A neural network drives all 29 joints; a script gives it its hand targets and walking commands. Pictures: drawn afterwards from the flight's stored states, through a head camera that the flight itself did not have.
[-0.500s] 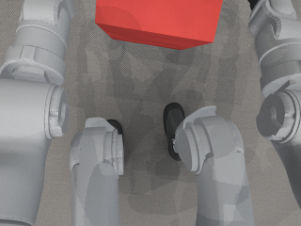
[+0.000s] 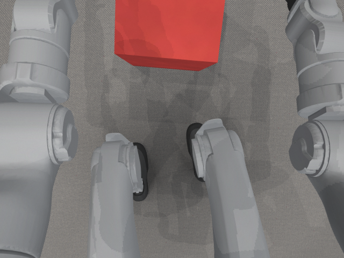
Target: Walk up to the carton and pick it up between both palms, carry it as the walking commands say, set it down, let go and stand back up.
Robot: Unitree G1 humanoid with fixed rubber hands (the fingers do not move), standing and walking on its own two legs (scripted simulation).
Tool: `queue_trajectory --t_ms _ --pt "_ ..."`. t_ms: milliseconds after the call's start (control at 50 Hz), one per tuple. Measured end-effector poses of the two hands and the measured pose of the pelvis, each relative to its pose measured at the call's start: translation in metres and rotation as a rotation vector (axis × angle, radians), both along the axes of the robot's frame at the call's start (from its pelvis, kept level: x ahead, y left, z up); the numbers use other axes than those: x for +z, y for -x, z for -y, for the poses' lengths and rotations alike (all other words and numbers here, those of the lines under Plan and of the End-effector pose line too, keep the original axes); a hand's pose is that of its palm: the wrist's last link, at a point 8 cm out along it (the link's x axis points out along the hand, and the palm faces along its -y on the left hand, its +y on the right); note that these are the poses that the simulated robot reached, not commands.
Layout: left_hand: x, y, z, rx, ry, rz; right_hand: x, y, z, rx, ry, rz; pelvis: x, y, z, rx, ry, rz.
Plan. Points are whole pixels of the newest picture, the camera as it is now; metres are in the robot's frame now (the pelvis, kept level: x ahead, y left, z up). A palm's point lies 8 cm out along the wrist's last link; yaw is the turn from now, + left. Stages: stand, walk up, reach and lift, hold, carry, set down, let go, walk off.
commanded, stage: set down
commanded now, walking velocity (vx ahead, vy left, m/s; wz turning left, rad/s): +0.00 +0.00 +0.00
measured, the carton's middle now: (169, 19) +0.57 -0.06 -0.33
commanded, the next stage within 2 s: let go in 0.78 s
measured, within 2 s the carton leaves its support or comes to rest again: neither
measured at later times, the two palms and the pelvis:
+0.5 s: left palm out of the picture +0.60 +0.11 +0.04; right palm out of the picture +0.52 -0.27 +0.04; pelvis +0.03 +0.01 +0.13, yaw +0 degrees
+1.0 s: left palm out of the picture +0.57 +0.13 +0.12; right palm out of the picture +0.50 -0.27 +0.12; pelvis +0.04 -0.01 +0.23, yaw +0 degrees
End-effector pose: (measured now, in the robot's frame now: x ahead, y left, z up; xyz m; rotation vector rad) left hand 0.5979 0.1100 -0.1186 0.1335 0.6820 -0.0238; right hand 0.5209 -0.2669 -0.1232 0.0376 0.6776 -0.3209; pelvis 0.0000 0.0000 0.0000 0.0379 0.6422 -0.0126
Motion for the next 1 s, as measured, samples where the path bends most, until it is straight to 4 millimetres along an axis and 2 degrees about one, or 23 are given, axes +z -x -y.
queue_trajectory --t_ms 120,200,260,380,480,600,700,800,900,1000 --pt "0.041 0.007 -0.015 0.013 0.023 0.000 0.047 -0.008 -0.015 0.030 -0.004 0.020 0.027 -0.006 0.005 0.001 -0.006 -0.116" --pt "0.063 0.008 -0.030 0.014 0.016 0.025 0.066 -0.007 -0.022 0.041 0.011 0.009 0.046 -0.005 0.005 0.015 -0.001 -0.146" --pt "0.078 0.005 -0.034 -0.007 0.007 0.038 0.080 -0.003 -0.020 0.029 0.028 -0.002 0.062 -0.005 0.004 0.028 0.008 -0.158" --pt "0.112 -0.001 -0.018 -0.067 0.011 0.028 0.121 0.004 -0.003 -0.005 0.045 -0.004 0.098 -0.014 -0.003 0.033 0.028 -0.166" --pt "0.150 -0.004 -0.005 -0.087 -0.004 0.013 0.161 0.002 0.006 -0.008 0.020 0.017 0.129 -0.028 -0.009 0.018 0.026 -0.165" --pt "0.193 -0.007 -0.011 -0.048 0.007 0.017 0.192 0.000 0.004 0.013 -0.009 0.015 0.165 -0.042 -0.009 -0.007 0.007 -0.167" --pt "0.209 0.000 -0.022 -0.027 0.020 0.003 0.208 0.006 0.000 0.025 -0.006 -0.010 0.193 -0.048 -0.004 -0.003 0.004 -0.169" --pt "0.222 0.010 -0.023 -0.041 0.016 0.008 0.231 0.006 -0.002 0.043 0.018 0.008 0.215 -0.049 0.002 0.010 0.013 -0.163" --pt "0.234 0.015 -0.020 -0.038 -0.003 0.012 0.244 0.010 -0.002 0.062 0.038 0.001 0.226 -0.047 0.008 0.022 0.020 -0.155" --pt "0.240 0.026 -0.022 -0.018 -0.046 -0.011 0.243 0.024 0.000 0.093 0.044 -0.037 0.233 -0.044 0.011 0.024 0.018 -0.125"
